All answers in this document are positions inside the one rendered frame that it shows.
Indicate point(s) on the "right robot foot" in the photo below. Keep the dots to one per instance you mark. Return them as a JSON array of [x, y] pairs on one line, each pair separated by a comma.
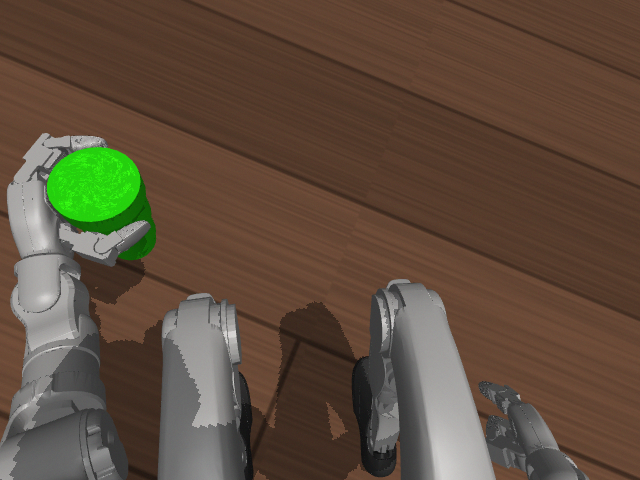
[[376, 463]]

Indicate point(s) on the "left robot arm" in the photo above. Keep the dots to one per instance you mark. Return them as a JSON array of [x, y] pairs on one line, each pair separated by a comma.
[[58, 427]]

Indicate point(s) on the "right robot arm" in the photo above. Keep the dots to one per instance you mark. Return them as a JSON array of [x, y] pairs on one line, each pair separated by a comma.
[[552, 464]]

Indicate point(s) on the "cup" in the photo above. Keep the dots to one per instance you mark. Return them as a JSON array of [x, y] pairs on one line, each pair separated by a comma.
[[101, 190]]

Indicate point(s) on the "right robot hand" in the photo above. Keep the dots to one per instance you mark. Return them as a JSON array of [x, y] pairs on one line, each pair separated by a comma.
[[510, 441]]

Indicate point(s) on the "left robot hand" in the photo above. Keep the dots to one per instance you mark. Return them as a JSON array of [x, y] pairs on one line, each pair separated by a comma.
[[37, 227]]

